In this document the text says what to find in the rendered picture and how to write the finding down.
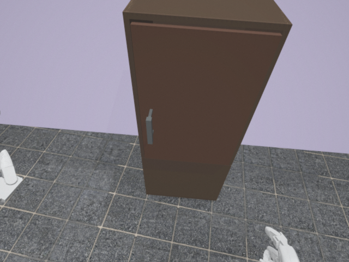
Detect handle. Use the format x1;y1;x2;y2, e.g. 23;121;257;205
146;109;154;144

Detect robot left hand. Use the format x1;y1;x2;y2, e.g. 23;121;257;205
0;112;23;203

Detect cupboard door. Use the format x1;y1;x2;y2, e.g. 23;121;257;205
130;22;282;165

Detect robot right hand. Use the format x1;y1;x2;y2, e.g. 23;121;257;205
260;227;300;262

